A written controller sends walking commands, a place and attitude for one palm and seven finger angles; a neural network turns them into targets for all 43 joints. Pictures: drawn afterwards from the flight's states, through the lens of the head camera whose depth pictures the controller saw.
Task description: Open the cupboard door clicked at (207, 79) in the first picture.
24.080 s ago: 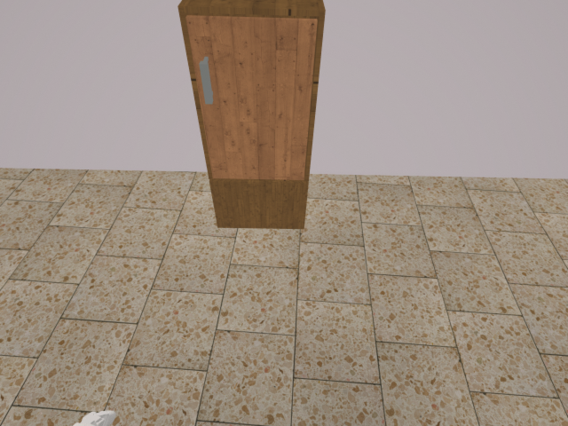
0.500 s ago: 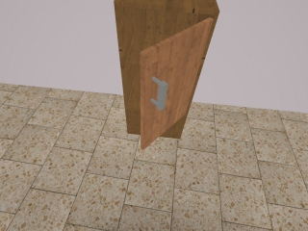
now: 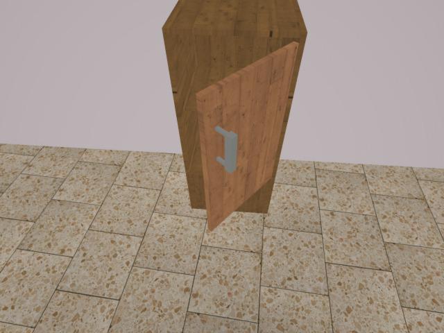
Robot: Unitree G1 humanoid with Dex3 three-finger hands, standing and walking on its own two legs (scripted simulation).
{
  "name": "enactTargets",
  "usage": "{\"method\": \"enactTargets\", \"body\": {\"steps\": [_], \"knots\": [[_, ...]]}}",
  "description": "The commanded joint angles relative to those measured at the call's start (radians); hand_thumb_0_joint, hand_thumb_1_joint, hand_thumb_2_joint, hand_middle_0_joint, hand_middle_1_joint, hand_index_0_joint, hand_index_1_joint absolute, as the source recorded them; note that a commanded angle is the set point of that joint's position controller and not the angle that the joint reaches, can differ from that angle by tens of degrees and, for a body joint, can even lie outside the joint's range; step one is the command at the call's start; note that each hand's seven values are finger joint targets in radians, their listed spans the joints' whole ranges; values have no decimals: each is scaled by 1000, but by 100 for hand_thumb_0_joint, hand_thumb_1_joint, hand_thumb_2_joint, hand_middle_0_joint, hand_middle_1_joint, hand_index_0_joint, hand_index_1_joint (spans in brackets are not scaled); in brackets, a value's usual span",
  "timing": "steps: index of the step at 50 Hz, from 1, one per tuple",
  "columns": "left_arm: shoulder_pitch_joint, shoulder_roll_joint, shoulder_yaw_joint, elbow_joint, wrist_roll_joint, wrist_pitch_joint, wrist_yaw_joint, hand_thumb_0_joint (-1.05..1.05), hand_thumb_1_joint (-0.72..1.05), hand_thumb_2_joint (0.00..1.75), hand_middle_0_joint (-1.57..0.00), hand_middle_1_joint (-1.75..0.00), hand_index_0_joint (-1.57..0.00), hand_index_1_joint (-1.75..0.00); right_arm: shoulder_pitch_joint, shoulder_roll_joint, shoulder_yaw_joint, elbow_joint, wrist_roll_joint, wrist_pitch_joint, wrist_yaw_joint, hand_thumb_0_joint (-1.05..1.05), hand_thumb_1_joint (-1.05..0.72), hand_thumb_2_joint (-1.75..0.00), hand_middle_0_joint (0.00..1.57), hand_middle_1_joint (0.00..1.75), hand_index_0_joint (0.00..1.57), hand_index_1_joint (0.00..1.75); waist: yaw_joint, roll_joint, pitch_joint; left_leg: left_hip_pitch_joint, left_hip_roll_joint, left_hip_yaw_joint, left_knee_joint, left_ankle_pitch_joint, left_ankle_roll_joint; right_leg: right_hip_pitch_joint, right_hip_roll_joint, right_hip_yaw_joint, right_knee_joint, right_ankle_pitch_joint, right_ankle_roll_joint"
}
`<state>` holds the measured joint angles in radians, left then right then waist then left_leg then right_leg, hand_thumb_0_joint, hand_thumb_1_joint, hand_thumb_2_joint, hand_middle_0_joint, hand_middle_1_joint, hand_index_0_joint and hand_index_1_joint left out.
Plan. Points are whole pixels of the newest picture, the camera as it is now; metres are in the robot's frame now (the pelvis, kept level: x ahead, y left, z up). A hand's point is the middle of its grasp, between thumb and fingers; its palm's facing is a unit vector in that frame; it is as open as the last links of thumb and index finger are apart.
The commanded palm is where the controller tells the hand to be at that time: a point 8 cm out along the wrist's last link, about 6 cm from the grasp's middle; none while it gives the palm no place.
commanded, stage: let the arm hang, fingers relaxed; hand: left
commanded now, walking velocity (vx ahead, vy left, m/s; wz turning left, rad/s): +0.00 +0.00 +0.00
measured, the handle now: (225, 149) +0.56 +0.03 -0.02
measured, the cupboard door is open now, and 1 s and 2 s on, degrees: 50 50 50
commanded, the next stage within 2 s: look to check the result in 0.26 s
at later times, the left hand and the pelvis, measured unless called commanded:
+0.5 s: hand out of the picture -0.01 +0.15 -0.17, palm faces +0.06 -0.98 -0.18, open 7.3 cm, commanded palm none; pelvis +0.02 -0.01 +0.00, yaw +0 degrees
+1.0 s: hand out of the picture +0.02 +0.14 -0.17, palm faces +0.06 -0.98 -0.19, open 7.4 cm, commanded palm none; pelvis +0.03 -0.02 +0.00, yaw +0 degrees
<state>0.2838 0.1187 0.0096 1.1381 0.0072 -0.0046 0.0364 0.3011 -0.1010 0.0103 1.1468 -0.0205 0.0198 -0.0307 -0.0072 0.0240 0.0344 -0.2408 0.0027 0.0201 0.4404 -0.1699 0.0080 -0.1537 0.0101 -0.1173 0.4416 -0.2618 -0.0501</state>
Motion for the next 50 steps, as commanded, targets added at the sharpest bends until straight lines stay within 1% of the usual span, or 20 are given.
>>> {"method": "enactTargets", "body": {"steps": [1,3,5,9,12,13,14,16,22,23,25,28,30,31,32,39,44,45,48,50], "knots": [[88,97,21,-11,-3,-5,7,0,90,90,-20,-30,-20,-30,68,-82,-15,-20,-3,-12,-9,0,-90,-90,20,30,20,30,8,-9,75,-13,79,-81,-74,40,24,-59,-123,121,-128,-5,-9],[82,98,22,-11,-4,-5,6,0,90,90,-20,-30,-20,-30,69,-76,-14,-16,-4,-12,-9,0,-90,-90,20,30,20,30,7,-13,88,-20,75,-79,-79,31,23,-59,-126,123,-133,-11,-10],[85,95,22,-8,-5,-5,6,0,90,90,-20,-30,-20,-30,65,-74,-15,-16,-5,-11,-10,0,-90,-90,20,30,20,30,6,-2,91,-13,73,-75,-76,32,21,-63,-131,128,-141,-14,-11],[81,95,22,-11,-5,-8,5,0,90,90,-20,-30,-20,-30,67,-76,-16,-17,-4,-12,-11,0,-90,-90,20,30,20,30,3,-7,71,3,73,-74,-70,47,20,-50,-132,132,-147,-1,-10],[82,96,23,-9,-5,-9,5,0,90,90,-20,-30,-20,-30,61,-81,-16,-17,-3,-13,-12,0,-90,-90,20,30,20,30,3,4,56,17,78,-78,-69,60,21,-42,-130,128,-144,16,-9],[80,93,22,-9,-5,-9,5,0,90,90,-20,-30,-20,-30,61,-83,-16,-18,-4,-13,-12,0,-90,-90,20,30,20,30,2,-8,60,18,79,-79,-73,61,21,-41,-128,126,-142,22,-9],[78,95,22,-9,-5,-9,4,0,90,90,-20,-30,-20,-30,60,-86,-16,-19,-3,-13,-12,0,-90,-90,20,30,20,30,2,1,64,17,79,-78,-73,62,20,-40,-128,127,-144,24,-8],[85,95,23,-6,-4,-10,5,0,90,90,-20,-30,-20,-30,59,-89,-17,-19,-2,-14,-13,0,-90,-90,20,30,20,30,5,-8,51,24,81,-77,-71,73,21,-29,-127,121,-143,34,-6],[91,91,22,-1,-4,-12,6,0,90,90,-20,-30,-20,-30,53,-92,-15,-15,-1,-18,-16,0,-90,-90,20,30,20,30,2,-14,35,46,86,-77,-70,122,23,-9,-127,118,-136,98,-3],[93,90,21,0,-5,-12,6,0,90,90,-20,-30,-20,-30,49,-94,-14,-14,-1,-18,-16,0,-90,-90,20,30,20,30,4,-5,38,49,85,-78,-71,121,23,-9,-130,117,-137,99,-3],[94,90,20,2,-5,-11,6,0,90,90,-20,-30,-20,-30,46,-94,-15,-12,-1,-16,-16,0,-90,-90,20,30,20,30,4,-18,60,43,83,-78,-75,105,22,-21,-128,118,-144,82,-2],[95,87,19,5,-5,-11,6,0,90,90,-20,-30,-20,-30,45,-93,-14,-11,-1,-16,-16,0,-90,-90,20,30,20,30,3,-20,63,49,83,-80,-76,110,22,-24,-126,118,-144,82,-3],[95,86,19,5,-5,-11,6,0,90,90,-20,-30,-20,-30,44,-96,-13,-11,-2,-16,-16,0,-90,-90,20,30,20,30,2,-6,61,50,85,-79,-78,108,22,-20,-126,122,-146,83,-3],[100,89,20,4,-4,-12,7,0,90,90,-20,-30,-20,-30,44,-98,-14,-14,0,-17,-16,0,-90,-90,20,30,20,30,5,-12,51,57,86,-78,-75,119,23,-17,-125,118,-144,91,-2],[92,91,19,5,-4,-11,7,0,90,90,-20,-30,-20,-30,43,-98,-13,-10,-1,-16,-16,0,-90,-90,20,30,20,30,3,-22,59,53,86,-77,-75,115,21,-15,-126,116,-145,91,-1],[93,92,20,3,-5,-13,6,0,90,90,-20,-30,-20,-30,41,-101,-12,-11,-1,-19,-17,0,-90,-90,20,30,20,30,5,-19,44,62,86,-73,-76,133,21,2,-128,120,-142,125,-1],[88,93,20,1,-5,-13,7,0,90,90,-20,-30,-20,-30,39,-99,-12,-6,-2,-18,-17,0,-90,-90,20,30,20,30,6,-13,62,55,85,-71,-76,132,18,0,-127,120,-146,130,0],[90,95,20,2,-6,-13,7,0,90,90,-20,-30,-20,-30,40,-99,-11,-6,-1,-18,-17,0,-90,-90,20,30,20,30,6,-24,61,56,84,-71,-75,127,18,2,-128,120,-147,131,0],[94,98,21,0,-6,-15,8,0,90,90,-20,-30,-20,-30,39,-97,-13,-5,-1,-19,-18,0,-90,-90,20,30,20,30,7,-27,41,64,82,-64,-66,142,18,18,-134,120,-143,184,6],[91,105,30,-7,-3,-9,8,0,90,90,-20,-30,-20,-30,39,-106,-20,-7,-1,-13,-23,0,-90,-90,20,30,20,30,4,-39,47,70,91,-45,-42,131,14,0,-132,139,-131,231,2]]}}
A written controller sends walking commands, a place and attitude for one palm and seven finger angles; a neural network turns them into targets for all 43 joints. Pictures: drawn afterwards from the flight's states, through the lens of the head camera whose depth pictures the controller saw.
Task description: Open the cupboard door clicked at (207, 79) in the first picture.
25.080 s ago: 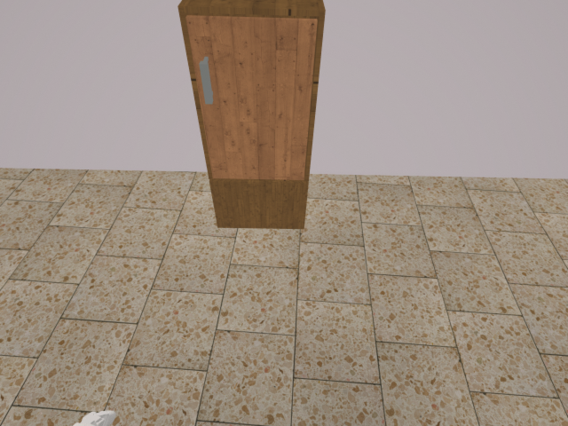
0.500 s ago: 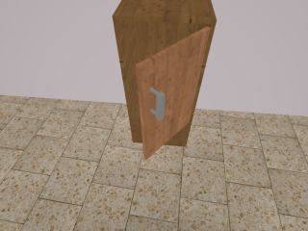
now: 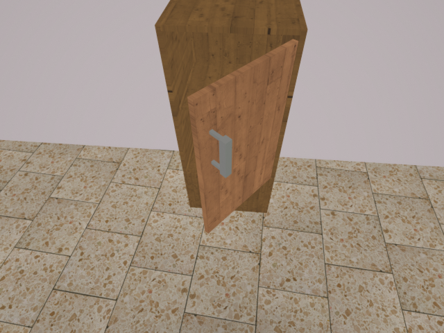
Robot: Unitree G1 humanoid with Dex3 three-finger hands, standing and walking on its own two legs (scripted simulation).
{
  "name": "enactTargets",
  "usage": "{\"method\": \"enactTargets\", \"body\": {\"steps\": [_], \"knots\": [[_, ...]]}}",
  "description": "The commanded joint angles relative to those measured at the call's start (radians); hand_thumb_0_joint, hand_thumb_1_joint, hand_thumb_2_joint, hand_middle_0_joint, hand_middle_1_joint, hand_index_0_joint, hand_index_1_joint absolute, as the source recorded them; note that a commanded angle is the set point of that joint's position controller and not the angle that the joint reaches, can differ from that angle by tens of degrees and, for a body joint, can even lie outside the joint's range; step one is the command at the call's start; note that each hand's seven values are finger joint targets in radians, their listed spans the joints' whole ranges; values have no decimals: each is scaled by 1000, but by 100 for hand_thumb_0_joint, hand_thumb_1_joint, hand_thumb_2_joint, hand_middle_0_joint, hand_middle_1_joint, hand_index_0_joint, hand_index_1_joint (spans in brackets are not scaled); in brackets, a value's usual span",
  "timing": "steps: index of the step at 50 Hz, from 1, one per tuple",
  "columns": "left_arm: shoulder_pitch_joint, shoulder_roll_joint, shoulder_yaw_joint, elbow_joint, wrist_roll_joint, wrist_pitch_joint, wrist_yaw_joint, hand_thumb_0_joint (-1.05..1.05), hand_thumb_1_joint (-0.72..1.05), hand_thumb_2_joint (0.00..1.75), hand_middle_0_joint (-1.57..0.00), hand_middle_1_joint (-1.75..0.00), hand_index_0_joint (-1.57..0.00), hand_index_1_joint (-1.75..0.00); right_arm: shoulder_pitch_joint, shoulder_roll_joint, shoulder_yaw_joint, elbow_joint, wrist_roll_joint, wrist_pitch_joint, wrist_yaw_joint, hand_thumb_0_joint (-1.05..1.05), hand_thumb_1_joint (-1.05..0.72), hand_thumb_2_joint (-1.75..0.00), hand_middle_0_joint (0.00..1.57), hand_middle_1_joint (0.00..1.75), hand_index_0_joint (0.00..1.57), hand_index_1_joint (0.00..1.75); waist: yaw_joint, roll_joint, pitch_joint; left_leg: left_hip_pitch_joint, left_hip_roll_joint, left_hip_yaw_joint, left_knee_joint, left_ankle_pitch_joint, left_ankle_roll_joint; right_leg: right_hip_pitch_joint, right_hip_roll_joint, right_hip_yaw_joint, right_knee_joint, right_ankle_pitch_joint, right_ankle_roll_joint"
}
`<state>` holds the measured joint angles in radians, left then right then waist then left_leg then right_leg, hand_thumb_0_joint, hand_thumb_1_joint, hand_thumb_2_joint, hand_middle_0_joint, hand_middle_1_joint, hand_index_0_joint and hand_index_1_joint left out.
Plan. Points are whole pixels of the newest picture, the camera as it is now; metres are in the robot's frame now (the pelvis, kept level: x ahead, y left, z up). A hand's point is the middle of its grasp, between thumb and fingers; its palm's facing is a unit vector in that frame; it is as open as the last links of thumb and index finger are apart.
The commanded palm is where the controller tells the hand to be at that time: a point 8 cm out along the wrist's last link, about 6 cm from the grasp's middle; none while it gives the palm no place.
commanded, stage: walk to a spot facing it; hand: left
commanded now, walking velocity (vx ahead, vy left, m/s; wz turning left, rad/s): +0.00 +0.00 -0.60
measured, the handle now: (219, 153) +0.53 +0.04 -0.02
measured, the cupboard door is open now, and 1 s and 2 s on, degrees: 50 50 50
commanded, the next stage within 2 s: none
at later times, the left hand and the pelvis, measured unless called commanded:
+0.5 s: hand out of the picture +0.10 +0.20 -0.17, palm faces -0.13 -0.96 -0.23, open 7.4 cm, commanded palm none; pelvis -0.01 +0.01 +0.00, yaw -12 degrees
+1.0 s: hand out of the picture +0.13 +0.11 -0.18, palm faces -0.44 -0.87 -0.22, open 7.4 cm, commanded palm none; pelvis -0.01 -0.03 -0.01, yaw -31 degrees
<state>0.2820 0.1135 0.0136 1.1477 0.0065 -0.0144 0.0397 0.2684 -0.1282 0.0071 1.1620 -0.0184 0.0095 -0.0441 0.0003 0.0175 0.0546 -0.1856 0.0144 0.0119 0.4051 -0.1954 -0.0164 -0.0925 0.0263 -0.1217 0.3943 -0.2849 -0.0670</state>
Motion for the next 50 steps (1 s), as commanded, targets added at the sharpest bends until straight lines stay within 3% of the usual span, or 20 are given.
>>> {"method": "enactTargets", "body": {"steps": [1,6,10,13,14,15,16,17,21,28,30,31,32,33,34,35,37,40,47,50], "knots": [[92,118,34,-22,0,5,5,0,90,90,-20,-30,-20,-30,69,-83,-23,-28,-2,2,-12,0,-90,-90,20,30,20,30,-1,-37,23,11,82,-21,13,148,36,-66,-152,153,-74,283,19],[71,162,73,-59,10,31,-1,0,90,90,-20,-30,-20,-30,37,-95,-51,-68,-2,21,-20,0,-90,-90,20,30,20,30,2,-97,20,-68,71,63,144,24,13,-67,-201,251,-45,385,-25],[44,186,92,-88,14,38,-7,0,90,90,-20,-30,-20,-30,-8,-95,-65,-116,0,26,-19,0,-90,-90,20,30,20,30,7,-116,31,-139,63,71,264,-174,-2,-88,-247,349,-46,423,-109],[-11,193,101,-116,15,41,-10,0,90,90,-20,-30,-20,-30,24,-100,-67,-126,2,18,-19,0,-90,-90,20,30,20,30,-25,-76,18,-49,83,53,141,-103,1,-158,-219,351,20,443,-94],[-26,175,99,-130,11,42,-14,0,90,90,-20,-30,-20,-30,64,-121,-69,-118,-1,10,-21,0,-90,-90,20,30,20,30,-39,11,-1,50,136,12,46,56,20,-225,-148,292,86,381,-50],[-25,142,94,-152,6,43,-21,0,90,90,-20,-30,-20,-30,96,-178,-75,-118,-11,3,-27,0,-90,-90,20,30,20,30,-39,182,-23,132,273,-128,-11,253,83,-321,-39,198,215,199,8],[-57,129,89,-171,4,47,-24,0,90,90,-20,-30,-20,-30,134,-206,-80,-115,-14,-1,-30,0,-90,-90,20,30,20,30,-49,326,-38,151,417,-255,-91,407,177,-395,16,107,453,-229,44],[-82,148,96,-178,13,54,-27,0,90,90,-20,-30,-20,-30,145,-207,-73,-113,-19,-6,-36,0,-90,-90,20,30,20,30,-51,274,-22,102,452,-256,-103,420,218,-406,-8,166,646,-319,48],[-88,124,101,-190,16,59,-59,0,90,90,-20,-30,-20,-30,5,-209,-71,-198,-19,-15,-31,0,-90,-90,20,30,20,30,12,59,-30,67,352,-49,-94,319,173,-449,-56,137,752,-173,85],[-138,139,88,-252,13,55,-71,0,90,90,-20,-30,-20,-30,-10,-253,-97,-232,-23,-6,-3,0,-90,-90,20,30,20,30,-11,193,-69,68,347,95,-18,268,131,-304,-67,54,380,-155,90],[-77,162,95,-239,13,46,-71,0,90,90,-20,-30,-20,-30,-40,-270,-107,-249,-17,1,4,0,-90,-90,20,30,20,30,25,141,-108,34,326,136,92,211,82,-177,-47,34,206,-18,77],[-24,203,102,-227,17,40,-66,0,90,90,-20,-30,-20,-30,-40,-262,-109,-260,-10,4,9,0,-90,-90,20,30,20,30,50,43,-126,-47,281,174,197,122,38,-52,-47,43,91,120,64],[31,310,124,-217,28,28,-51,0,90,90,-20,-30,-20,-30,-61,-195,-100,-291,1,11,16,0,-90,-90,20,30,20,30,87,-257,-134,-242,157,237,430,-193,-23,61,-248,351,-46,313,-8],[51,391,136,-215,21,29,-35,0,90,90,-20,-30,-20,-30,-116,-162,-87,-342,1,17,19,0,-90,-90,20,30,20,30,108,-410,-109,-390,57,152,652,-490,-43,56,-400,578,-54,586,-118],[53,381,131,-220,13,30,-27,0,90,90,-20,-30,-20,-30,-124,-182,-88,-338,4,26,16,0,-90,-90,20,30,20,30,101,-330,-98,-410,80,34,757,-446,-31,24,-398,552,-54,490,-162],[-1,331,126,-236,15,30,-20,0,90,90,-20,-30,-20,-30,-154,-177,-91,-336,4,28,16,0,-90,-90,20,30,20,30,74,-284,-52,-441,92,1,782,-367,-28,-27,-330,529,-59,391,-149],[-84,295,116,-268,16,31,-14,0,90,90,-20,-30,-20,-30,-142,-181,-90,-322,3,27,19,0,-90,-90,20,30,20,30,32,-233,-75,-411,92,-10,787,-260,-41,-43,-267,461,-20,402,-124],[-70,286,110,-280,17,25,-15,0,90,90,-20,-30,-20,-30,-134,-163,-88,-318,6,29,20,0,-90,-90,20,30,20,30,18,-147,-115,-336,57,2,691,-223,-51,-54,-232,433,-7,456,-116],[-34,300,119,-281,24,31,-20,0,90,90,-20,-30,-20,-30,-165,-153,-84,-350,17,12,9,0,-90,-90,20,30,20,30,33,-131,-111,-254,9,-16,416,-259,-37,-47,-228,553,-1,454,-143],[-92,288,117,-296,15,39,-24,0,90,90,-20,-30,-20,-30,-61,-161,-82,-325,21,0,-1,0,-90,-90,20,30,20,30,-25,-124,-123,-42,-3,-21,144,-108,-26,-179,-174,544,58,401,-80]]}}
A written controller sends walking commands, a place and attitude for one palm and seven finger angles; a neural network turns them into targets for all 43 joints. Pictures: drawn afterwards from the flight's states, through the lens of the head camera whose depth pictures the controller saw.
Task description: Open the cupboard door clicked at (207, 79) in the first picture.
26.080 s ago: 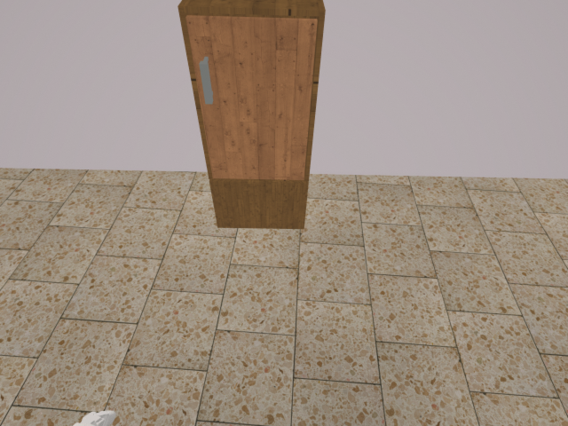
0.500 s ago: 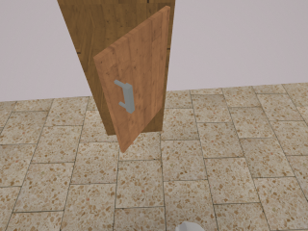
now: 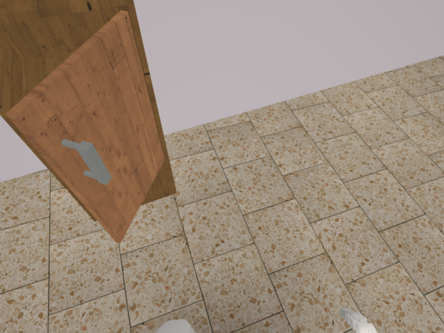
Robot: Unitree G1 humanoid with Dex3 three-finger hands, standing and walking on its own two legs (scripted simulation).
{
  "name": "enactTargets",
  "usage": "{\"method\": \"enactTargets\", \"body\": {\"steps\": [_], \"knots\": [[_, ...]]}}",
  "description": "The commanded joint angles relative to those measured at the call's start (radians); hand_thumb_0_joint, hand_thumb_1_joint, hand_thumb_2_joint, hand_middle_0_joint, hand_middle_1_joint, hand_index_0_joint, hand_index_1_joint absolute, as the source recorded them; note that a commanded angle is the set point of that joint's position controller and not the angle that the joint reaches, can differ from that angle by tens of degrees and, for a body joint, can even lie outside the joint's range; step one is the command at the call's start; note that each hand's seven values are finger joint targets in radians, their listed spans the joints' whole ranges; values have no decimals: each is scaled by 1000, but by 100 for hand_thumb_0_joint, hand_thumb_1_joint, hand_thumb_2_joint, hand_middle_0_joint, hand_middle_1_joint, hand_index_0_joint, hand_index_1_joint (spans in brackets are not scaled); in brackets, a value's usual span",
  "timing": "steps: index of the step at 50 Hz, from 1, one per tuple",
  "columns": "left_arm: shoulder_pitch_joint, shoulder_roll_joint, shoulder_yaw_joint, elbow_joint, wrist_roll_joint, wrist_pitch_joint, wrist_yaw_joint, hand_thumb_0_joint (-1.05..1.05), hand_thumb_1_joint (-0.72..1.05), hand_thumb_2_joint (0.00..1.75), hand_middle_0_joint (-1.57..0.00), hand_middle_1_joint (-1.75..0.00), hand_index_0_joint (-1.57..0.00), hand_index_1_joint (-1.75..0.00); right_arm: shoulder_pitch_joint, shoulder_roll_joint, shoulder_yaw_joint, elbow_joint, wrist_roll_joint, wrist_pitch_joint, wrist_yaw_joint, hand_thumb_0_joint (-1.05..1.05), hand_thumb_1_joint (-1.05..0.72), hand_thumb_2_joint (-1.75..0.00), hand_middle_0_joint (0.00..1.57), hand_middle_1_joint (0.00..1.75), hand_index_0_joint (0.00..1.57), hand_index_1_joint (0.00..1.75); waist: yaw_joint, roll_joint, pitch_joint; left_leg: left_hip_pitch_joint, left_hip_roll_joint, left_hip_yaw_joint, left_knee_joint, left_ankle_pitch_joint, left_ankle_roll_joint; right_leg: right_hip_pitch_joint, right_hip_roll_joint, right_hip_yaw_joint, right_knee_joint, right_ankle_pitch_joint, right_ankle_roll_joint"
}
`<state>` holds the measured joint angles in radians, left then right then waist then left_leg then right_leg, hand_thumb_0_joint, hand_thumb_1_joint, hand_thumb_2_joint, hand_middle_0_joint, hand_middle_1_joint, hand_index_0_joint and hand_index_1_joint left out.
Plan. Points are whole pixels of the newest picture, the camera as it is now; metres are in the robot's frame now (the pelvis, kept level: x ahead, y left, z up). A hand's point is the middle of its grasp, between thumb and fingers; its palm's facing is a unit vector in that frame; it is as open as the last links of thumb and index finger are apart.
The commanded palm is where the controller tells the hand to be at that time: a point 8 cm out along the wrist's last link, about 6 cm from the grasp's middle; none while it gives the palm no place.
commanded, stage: walk to a spot facing it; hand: left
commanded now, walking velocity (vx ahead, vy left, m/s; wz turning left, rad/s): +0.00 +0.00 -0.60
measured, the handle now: (87, 162) +0.42 +0.34 -0.02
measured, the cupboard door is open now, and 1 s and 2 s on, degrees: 50 50 50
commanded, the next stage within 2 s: none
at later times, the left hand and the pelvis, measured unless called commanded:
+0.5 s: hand (163, 304) +0.18 +0.14 -0.15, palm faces -0.30 -0.91 -0.30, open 7.4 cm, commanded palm none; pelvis +0.01 -0.03 -0.01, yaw -18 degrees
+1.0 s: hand (182, 274) +0.25 +0.11 -0.18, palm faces -0.51 -0.84 -0.17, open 7.4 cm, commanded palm none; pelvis +0.12 -0.05 +0.00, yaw -35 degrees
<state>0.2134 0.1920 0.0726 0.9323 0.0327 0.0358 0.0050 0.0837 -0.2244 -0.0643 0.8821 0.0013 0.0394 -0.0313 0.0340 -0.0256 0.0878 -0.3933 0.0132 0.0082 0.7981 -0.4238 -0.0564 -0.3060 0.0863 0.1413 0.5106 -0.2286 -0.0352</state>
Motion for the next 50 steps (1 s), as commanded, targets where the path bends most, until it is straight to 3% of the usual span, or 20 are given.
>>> {"method": "enactTargets", "body": {"steps": [1,2,3,4,6,9,15,18,19,20,21,23,27,38,42,43,44,45,47,50], "knots": [[-40,176,50,-90,-15,-7,9,0,90,90,-20,-30,-20,-30,171,-95,-16,-32,-1,-38,-18,0,-90,-90,20,30,20,30,-84,3,-166,315,57,-64,-396,179,27,-90,-162,225,6,196,-59],[-15,112,38,-109,-27,-5,-1,0,90,90,-20,-30,-20,-30,191,-194,-30,-36,-19,-50,-23,0,-90,-90,20,30,20,30,-82,280,-175,432,305,-324,-523,192,104,-276,-17,73,178,-139,5],[-50,123,34,-124,-19,-7,-10,0,90,90,-20,-30,-20,-30,216,-241,-35,-45,-26,-46,-28,0,-90,-90,20,30,20,30,-93,352,-139,364,474,-458,-552,335,204,-314,-7,-71,417,-396,56],[-61,147,41,-124,-11,-4,-18,0,90,90,-20,-30,-20,-30,187,-225,-25,-61,-34,-40,-31,0,-90,-90,20,30,20,30,-80,231,-104,242,476,-409,-535,377,251,-274,-60,-43,559,-364,64],[-22,140,50,-90,-1,-2,-32,0,90,90,-20,-30,-20,-30,103,-160,-4,-82,-38,-50,-33,0,-90,-90,20,30,20,30,-20,235,-92,231,362,-226,-476,596,215,-292,-82,-81,669,-268,82],[-35,108,35,-93,-12,9,-44,0,90,90,-20,-30,-20,-30,130,-145,1,-78,-36,-48,-28,0,-90,-90,20,30,20,30,-26,203,-97,268,276,-44,-433,684,176,-267,-96,-136,636,-203,95],[-117,86,15,-121,-15,-1,-51,0,90,90,-20,-30,-20,-30,229,-182,-22,-35,-37,-39,-14,0,-90,-90,20,30,20,30,-80,246,-127,337,300,39,-369,701,167,-137,-90,-234,272,-214,73],[-52,112,19,-100,-16,-10,-46,0,90,90,-20,-30,-20,-30,213,-198,-31,-36,-30,-34,-6,0,-90,-90,20,30,20,30,-41,212,-154,286,300,76,-268,648,120,37,-77,-250,43,-61,44],[12,145,28,-79,-13,-15,-40,0,90,90,-20,-30,-20,-30,198,-193,-32,-42,-22,-33,-2,0,-90,-90,20,30,20,30,-3,139,-170,186,268,112,-164,551,76,191,-98,-217,-68,91,22],[91,257,50,-58,-2,-24,-23,0,90,90,-20,-30,-20,-30,186,-124,-21,-70,-8,-31,4,0,-90,-90,20,30,20,30,33,-161,-213,-47,157,204,61,215,12,392,-327,87,-141,364,-60],[154,332,67,-36,-13,-27,-6,0,90,90,-20,-30,-20,-30,107,-89,-5,-117,-10,-23,3,0,-90,-90,20,30,20,30,76,-301,-204,-197,59,136,264,-253,-15,388,-499,286,-134,685,-169],[88,265,57,-53,-15,-19,16,0,90,90,-20,-30,-20,-30,86,-98,-9,-89,-9,-9,-5,0,-90,-90,20,30,20,30,45,-223,-137,-251,106,-12,374,-151,-2,291,-416,218,-148,439,-198],[-1,208,37,-85,-18,-27,16,0,90,90,-20,-30,-20,-30,110,-82,-10,-48,-17,-2,12,0,-90,-90,20,30,20,30,-14,-109,-144,-165,82,14,324,20,-30,205,-297,115,-145,365,-145],[73,227,53,-62,-6,-61,-11,0,90,90,-20,-30,-20,-30,0,-80,-21,-106,-18,-54,35,0,-90,-90,20,30,20,30,19,-117,-33,-139,26,7,-13,22,-10,155,-291,313,-265,-187,-193],[7,195,52,-74,-12,-61,-14,0,90,90,-20,-30,-20,-30,164,-90,-18,-55,-14,-86,18,0,-90,-90,20,30,20,30,-74,-50,-88,285,1,12,-352,134,7,-82,-197,254,-103,-153,-122],[-3,135,38,-92,-18,-62,-23,0,90,90,-20,-30,-20,-30,274,-155,-30,-18,-23,-95,3,0,-90,-90,20,30,20,30,-122,120,-129,501,128,-120,-451,4,42,-265,-88,146,63,-206,-68],[-13,79,23,-116,-27,-65,-35,0,90,90,-20,-30,-20,-30,408,-267,-53,-1,-44,-99,-3,0,-90,-90,20,30,20,30,-173,423,-180,608,433,-509,-574,-197,144,-455,37,-63,425,-386,1],[-77,121,30,-136,-13,-71,-39,0,90,90,-20,-30,-20,-30,419,-261,-44,-6,-41,-90,-8,0,-90,-90,20,30,20,30,-174,295,-114,489,520,-590,-638,-242,211,-482,-57,-59,587,-345,6],[-73,123,41,-105,6,-77,-55,0,90,90,-20,-30,-20,-30,321,-167,-17,-37,-44,-99,1,0,-90,-90,20,30,20,30,-110,122,-32,355,418,-414,-612,-25,193,-461,-113,-81,710,-191,18],[-35,66,25,-74,3,-55,-71,0,90,90,-20,-30,-20,-30,307,-93,16,-17,-32,-117,-7,0,-90,-90,20,30,20,30,-56,159,-30,361,295,-82,-551,444,98,-454,-141,-129,752,-38,37]]}}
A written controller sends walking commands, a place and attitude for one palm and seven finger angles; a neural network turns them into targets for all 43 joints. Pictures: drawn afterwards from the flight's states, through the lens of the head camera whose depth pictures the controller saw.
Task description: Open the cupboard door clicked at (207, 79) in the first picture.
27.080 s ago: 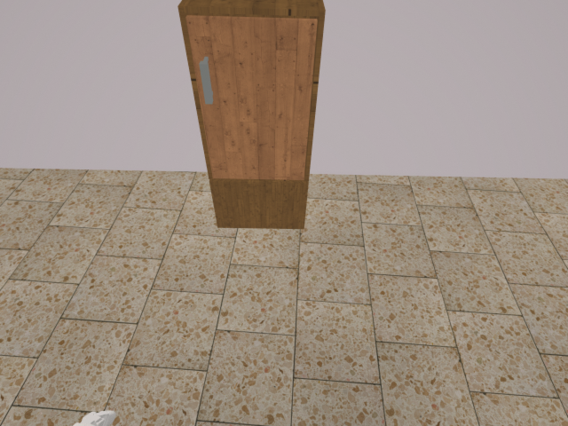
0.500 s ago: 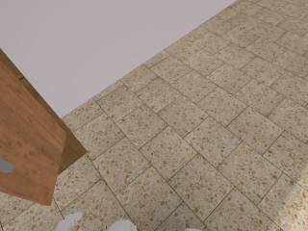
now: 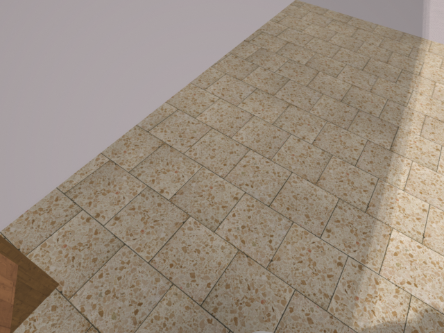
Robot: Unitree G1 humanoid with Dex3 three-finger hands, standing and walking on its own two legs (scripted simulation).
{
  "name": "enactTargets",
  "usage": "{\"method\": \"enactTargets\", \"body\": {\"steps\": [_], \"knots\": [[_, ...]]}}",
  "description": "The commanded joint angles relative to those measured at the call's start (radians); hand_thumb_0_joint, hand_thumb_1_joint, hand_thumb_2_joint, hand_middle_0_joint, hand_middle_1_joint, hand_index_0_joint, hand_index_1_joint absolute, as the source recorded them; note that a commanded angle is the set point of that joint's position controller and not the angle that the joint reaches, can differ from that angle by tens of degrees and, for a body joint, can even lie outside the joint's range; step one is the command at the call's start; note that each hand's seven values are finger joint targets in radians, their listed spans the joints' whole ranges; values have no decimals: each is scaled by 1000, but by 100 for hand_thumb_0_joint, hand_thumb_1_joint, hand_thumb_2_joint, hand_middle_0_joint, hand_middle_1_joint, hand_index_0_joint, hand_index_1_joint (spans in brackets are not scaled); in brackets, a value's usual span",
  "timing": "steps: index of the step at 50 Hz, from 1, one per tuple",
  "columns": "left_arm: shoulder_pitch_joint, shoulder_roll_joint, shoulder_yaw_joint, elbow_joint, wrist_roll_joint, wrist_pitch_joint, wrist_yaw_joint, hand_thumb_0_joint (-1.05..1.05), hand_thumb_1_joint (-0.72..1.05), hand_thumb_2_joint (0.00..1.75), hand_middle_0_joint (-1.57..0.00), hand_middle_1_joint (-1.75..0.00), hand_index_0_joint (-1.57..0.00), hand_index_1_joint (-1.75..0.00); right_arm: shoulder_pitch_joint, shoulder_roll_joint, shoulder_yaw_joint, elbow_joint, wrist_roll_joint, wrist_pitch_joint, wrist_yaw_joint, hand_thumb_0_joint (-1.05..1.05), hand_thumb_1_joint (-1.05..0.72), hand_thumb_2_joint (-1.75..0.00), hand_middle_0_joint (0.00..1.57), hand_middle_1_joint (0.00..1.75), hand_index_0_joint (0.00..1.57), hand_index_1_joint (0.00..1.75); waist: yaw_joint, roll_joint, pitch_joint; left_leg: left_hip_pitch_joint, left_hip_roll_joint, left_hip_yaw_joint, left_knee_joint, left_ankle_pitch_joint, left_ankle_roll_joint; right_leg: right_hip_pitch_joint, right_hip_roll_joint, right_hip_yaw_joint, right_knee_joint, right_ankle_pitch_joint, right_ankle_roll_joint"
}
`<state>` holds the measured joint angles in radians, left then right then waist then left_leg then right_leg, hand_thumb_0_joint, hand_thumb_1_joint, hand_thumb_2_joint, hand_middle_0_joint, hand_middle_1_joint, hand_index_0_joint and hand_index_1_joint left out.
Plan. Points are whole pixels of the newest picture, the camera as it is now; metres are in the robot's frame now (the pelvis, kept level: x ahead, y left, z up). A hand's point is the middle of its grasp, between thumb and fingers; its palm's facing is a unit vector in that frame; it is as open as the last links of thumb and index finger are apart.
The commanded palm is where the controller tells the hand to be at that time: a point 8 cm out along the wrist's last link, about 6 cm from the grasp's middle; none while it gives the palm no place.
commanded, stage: walk to a spot facing it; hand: left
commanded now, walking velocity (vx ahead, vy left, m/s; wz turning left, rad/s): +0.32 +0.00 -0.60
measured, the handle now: out of the picture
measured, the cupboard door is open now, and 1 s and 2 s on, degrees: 50 50 50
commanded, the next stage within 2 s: turn to face it in 1.08 s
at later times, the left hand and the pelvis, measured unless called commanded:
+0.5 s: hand (211, 232) +0.37 +0.05 -0.16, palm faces -0.30 -0.93 -0.21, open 7.3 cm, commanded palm none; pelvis +0.19 -0.09 -0.01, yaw -16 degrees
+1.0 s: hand (223, 242) +0.35 +0.01 -0.17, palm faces -0.22 -0.96 -0.15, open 7.3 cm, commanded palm none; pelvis +0.44 -0.16 -0.02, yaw -21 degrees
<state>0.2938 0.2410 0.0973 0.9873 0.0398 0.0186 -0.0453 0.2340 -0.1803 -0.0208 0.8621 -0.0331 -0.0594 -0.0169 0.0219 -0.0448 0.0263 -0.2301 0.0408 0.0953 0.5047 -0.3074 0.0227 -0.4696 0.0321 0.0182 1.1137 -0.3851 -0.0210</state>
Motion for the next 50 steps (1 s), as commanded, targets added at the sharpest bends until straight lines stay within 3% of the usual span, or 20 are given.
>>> {"method": "enactTargets", "body": {"steps": [1,3,8,12,15,16,17,18,19,20,22,25,34,40,44,46,47,48,49,50], "knots": [[-108,3,-6,-123,-7,-35,-22,0,90,90,-20,-30,-20,-30,175,-129,-24,15,6,-22,-24,0,-90,-90,20,30,20,30,-42,208,7,241,249,-92,-222,483,1,-295,-84,-28,150,130,24],[-126,-12,-14,-125,-11,-24,-22,0,90,90,-20,-30,-20,-30,225,-127,-17,43,6,-26,-26,0,-90,-90,20,30,20,30,-43,219,-1,268,245,-22,-203,619,2,-316,-79,-47,130,154,23],[-277,-39,-34,-162,-12,-19,-31,0,90,90,-20,-30,-20,-30,299,-118,-13,94,-1,-22,-24,0,-90,-90,20,30,20,30,-68,193,68,271,252,55,-244,579,31,-311,-88,-115,-116,235,12],[-334,-20,-37,-169,-16,-21,-28,0,90,90,-20,-30,-20,-30,332,-136,-13,126,-6,-15,-25,0,-90,-90,20,30,20,30,-72,185,83,253,284,106,-197,780,46,-125,-47,-174,-352,187,-35],[-142,26,-18,-119,-18,-32,-14,0,90,90,-20,-30,-20,-30,269,-192,-24,123,1,-12,-25,0,-90,-90,20,30,20,30,35,197,-22,233,298,132,40,1045,35,172,6,-184,-429,119,-92],[23,66,-6,-71,-15,-41,-5,0,90,90,-20,-30,-20,-30,220,-198,-25,110,9,-11,-18,0,-90,-90,20,30,20,30,119,161,-99,130,263,159,238,989,3,415,19,-178,-505,168,-115],[154,161,20,-33,-9,-50,8,0,90,90,-20,-30,-20,-30,222,-159,-20,96,27,-13,-5,0,-90,-90,20,30,20,30,175,2,-201,-133,175,189,539,570,-36,720,-163,43,-563,149,-186],[214,248,38,-25,-25,-53,24,0,90,90,-20,-30,-20,-30,239,-97,-16,65,42,-12,-8,0,-90,-90,20,30,20,30,155,-208,-313,-401,1,106,916,-286,-84,857,-453,597,-718,226,-297],[148,265,40,-43,-43,-46,38,0,90,90,-20,-30,-20,-30,152,-131,-27,47,35,-4,-5,0,-90,-90,20,30,20,30,132,-109,-205,-487,49,-64,989,-245,-53,730,-465,611,-820,130,-300],[38,208,24,-63,-48,-43,43,0,90,90,-20,-30,-20,-30,120,-116,-36,51,32,-1,-1,0,-90,-90,20,30,20,30,76,-24,-62,-482,111,-83,940,-113,-50,538,-430,466,-868,35,-262],[-84,114,-12,-93,-39,-57,46,0,90,90,-20,-30,-20,-30,121,-85,-34,87,15,23,1,0,-90,-90,20,30,20,30,-11,32,45,-342,142,-92,814,-11,-65,210,-327,290,-917,72,-175],[-88,70,-23,-75,-29,-82,45,0,90,90,-20,-30,-20,-30,207,-51,-34,125,5,51,9,0,-90,-90,20,30,20,30,-69,-15,39,-281,126,-76,663,59,-72,151,-238,157,-949,187,-139],[159,13,-35,48,-37,-118,58,0,90,90,-20,-30,-20,-30,-51,-49,-37,66,17,38,19,0,-90,-90,20,30,20,30,5,-51,-3,-510,71,-52,468,158,-73,541,-202,127,-852,861,-20],[271,8,-51,105,-28,-119,80,0,90,90,-20,-30,-20,-30,-233,-44,-33,33,23,36,33,0,-90,-90,20,30,20,30,33,-57,101,-549,26,-17,396,141,-45,598,-230,148,-859,972,-42],[286,30,-50,129,-25,-120,89,0,90,90,-20,-30,-20,-30,-232,-36,-26,45,24,25,32,0,-90,-90,20,30,20,30,2,-34,67,-375,-58,65,217,70,-4,628,-217,108,-769,1264,-40],[268,51,-45,139,-21,-127,90,0,90,90,-20,-30,-20,-30,-112,-50,-30,92,23,14,18,0,-90,-90,20,30,20,30,-56,-27,-1,-178,-110,90,127,53,37,602,-211,87,-624,1449,-32],[233,65,-41,134,-26,-129,87,0,90,90,-20,-30,-20,-30,29,-73,-36,131,19,10,8,0,-90,-90,20,30,20,30,-130,-28,-58,17,-109,64,61,128,66,502,-191,56,-483,1379,-14],[205,48,-42,121,-35,-131,79,0,90,90,-20,-30,-20,-30,181,-123,-50,173,9,7,-2,0,-90,-90,20,30,20,30,-195,5,-126,303,0,-58,45,209,122,267,-160,42,-264,1112,-1],[238,-16,-51,98,-53,-131,67,0,90,90,-20,-30,-20,-30,305,-215,-73,196,-14,-1,-11,0,-90,-90,20,30,20,30,-205,238,-275,526,345,-512,-2,334,278,2,-26,-27,181,314,21],[205,-5,-54,73,-47,-131,67,0,90,90,-20,-30,-20,-30,284,-212,-62,183,10,8,-12,0,-90,-90,20,30,20,30,-155,190,-256,445,442,-698,-155,347,340,-77,10,21,364,-105,-17]]}}
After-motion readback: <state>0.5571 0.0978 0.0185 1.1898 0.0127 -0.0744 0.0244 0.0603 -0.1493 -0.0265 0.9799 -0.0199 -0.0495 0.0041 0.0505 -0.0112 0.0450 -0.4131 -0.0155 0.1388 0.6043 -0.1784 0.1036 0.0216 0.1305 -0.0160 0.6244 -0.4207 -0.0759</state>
